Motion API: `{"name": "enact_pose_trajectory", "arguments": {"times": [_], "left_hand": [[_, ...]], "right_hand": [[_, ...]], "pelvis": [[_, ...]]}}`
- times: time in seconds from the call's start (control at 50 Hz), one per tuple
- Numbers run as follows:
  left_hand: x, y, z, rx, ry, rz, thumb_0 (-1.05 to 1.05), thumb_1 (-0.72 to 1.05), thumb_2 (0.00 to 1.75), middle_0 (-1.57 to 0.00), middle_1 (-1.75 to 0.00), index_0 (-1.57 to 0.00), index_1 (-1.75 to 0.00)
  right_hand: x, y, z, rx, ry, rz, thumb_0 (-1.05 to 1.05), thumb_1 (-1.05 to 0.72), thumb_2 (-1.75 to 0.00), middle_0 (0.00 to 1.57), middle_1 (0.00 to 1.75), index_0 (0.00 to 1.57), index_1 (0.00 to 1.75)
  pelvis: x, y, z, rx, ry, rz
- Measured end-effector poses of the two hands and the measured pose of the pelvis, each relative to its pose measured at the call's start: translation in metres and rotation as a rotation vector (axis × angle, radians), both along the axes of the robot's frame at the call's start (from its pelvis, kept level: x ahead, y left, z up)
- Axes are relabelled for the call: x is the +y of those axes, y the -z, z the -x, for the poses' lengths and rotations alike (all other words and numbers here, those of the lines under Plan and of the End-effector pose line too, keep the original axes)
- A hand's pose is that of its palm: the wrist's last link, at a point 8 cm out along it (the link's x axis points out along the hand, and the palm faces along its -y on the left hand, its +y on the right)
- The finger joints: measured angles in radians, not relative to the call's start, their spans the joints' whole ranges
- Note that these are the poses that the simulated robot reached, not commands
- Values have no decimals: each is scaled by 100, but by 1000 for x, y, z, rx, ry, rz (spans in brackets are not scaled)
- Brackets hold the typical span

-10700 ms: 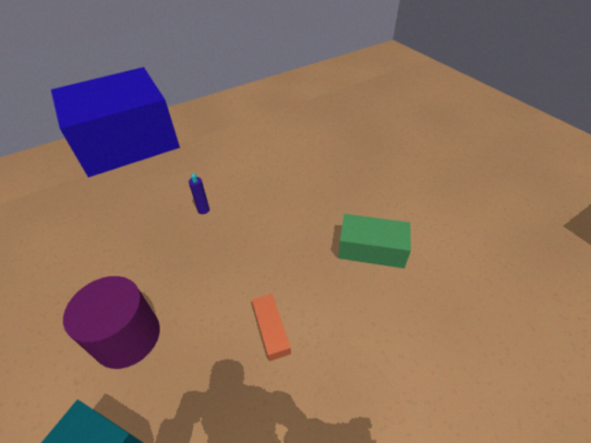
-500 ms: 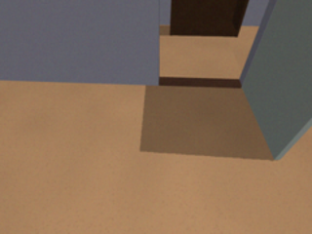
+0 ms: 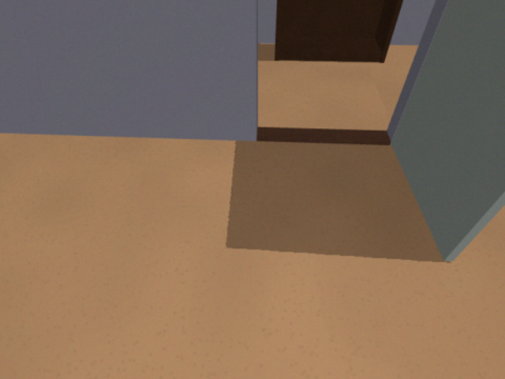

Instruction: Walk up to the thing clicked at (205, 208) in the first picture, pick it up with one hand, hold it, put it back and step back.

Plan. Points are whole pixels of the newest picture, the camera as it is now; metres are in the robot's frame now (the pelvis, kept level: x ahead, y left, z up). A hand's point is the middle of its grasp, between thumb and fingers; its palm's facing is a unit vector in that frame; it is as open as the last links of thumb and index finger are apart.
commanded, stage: stand
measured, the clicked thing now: out of the picture -0.44 +1.25 -0.67
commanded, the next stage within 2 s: walk up in 0.86 s
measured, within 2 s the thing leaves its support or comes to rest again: neither
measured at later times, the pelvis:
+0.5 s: pelvis +0.00 +0.00 +0.00, yaw +0 degrees
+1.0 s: pelvis +0.02 +0.01 -0.01, yaw +3 degrees
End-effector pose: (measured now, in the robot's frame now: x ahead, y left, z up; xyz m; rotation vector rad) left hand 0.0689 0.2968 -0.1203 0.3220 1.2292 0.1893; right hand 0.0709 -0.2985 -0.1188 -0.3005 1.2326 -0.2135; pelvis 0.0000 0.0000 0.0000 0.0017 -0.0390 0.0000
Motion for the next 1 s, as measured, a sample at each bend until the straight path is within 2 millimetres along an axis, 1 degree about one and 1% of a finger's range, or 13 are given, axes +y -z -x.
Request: {"name": "enact_pose_trajectory", "arguments": {"times": [0.48, 0.86, 0.92, 0.96, 1.0], "left_hand": [[1, 1, 7, 15, 0, 0, 0, 90, 89, -21, -30, -21, -30], [2, 1, 0, 1, 0, 1, 0, 90, 89, -21, -30, -21, -30], [6, -1, 0, -41, -18, 7, 1, 90, 89, -21, -30, -21, -30], [14, -1, 3, -76, -44, 1, 0, 90, 89, -21, -30, -21, -30], [26, -2, 10, -88, -76, -12, 0, 90, 89, -21, -30, -21, -30]], "right_hand": [[0, 0, 5, 9, 1, 2, 1, -90, -90, 21, 30, 20, 30], [1, 0, 1, 2, -2, 4, 1, -90, -90, 21, 30, 20, 30], [-1, 0, -1, -2, -16, -6, 1, -90, -90, 21, 30, 20, 30], [-3, 1, -5, 18, -39, 2, 1, -90, -90, 21, 30, 20, 30], [-3, -1, -14, 36, -64, 15, 1, -90, -90, 21, 30, 20, 30]], "pelvis": [[0, 0, 1, 0, 0, 0], [1, 0, -2, -3, 1, 0], [2, 3, -5, -6, -24, 7], [5, 6, -10, -1, -44, 12], [11, 8, -16, 1, -58, 20]]}}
